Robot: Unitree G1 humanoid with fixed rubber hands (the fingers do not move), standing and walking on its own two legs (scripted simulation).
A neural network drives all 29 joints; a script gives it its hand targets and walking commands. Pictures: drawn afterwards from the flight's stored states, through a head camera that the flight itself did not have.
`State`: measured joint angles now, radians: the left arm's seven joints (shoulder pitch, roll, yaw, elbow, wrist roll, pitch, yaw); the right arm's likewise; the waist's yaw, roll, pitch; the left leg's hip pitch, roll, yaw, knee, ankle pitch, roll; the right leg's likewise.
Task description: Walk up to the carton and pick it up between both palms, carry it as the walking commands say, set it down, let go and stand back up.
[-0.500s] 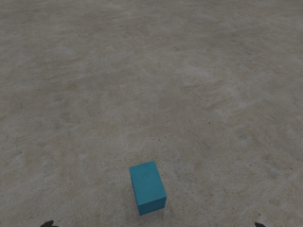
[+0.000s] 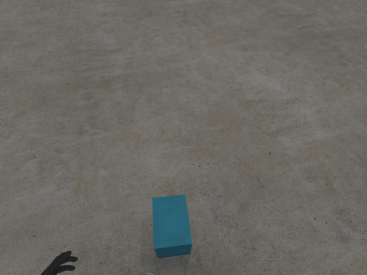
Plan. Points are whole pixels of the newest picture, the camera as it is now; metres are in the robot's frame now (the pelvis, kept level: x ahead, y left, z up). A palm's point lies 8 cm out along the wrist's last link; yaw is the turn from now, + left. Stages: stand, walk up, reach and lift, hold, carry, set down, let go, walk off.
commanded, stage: walk up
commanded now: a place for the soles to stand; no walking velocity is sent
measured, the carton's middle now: (171, 226) +0.42 +0.05 -0.65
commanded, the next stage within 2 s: none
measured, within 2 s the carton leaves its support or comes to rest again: neither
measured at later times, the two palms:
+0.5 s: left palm out of the picture +0.07 +0.29 -0.07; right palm (326, 237) +0.22 -0.32 -0.07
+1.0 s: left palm out of the picture +0.04 +0.30 -0.08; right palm (331, 264) +0.17 -0.30 -0.06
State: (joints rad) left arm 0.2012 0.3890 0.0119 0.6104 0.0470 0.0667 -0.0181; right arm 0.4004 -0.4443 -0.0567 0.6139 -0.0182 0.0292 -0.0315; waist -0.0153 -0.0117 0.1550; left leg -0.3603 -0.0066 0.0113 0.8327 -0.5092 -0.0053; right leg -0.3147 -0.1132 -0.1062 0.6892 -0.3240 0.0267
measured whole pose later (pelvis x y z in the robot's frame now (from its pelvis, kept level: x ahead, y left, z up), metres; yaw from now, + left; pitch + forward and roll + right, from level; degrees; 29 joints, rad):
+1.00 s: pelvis -0.01 -0.02 +0.01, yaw +10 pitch -3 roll +0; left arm 0.25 0.42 0.02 0.67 0.02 0.03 -0.02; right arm 0.22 -0.42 -0.02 0.66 -0.01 0.03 0.03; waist 0.01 -0.01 0.11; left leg -0.28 -0.04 -0.10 0.59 -0.24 0.00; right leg -0.22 -0.07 -0.11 0.59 -0.31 0.01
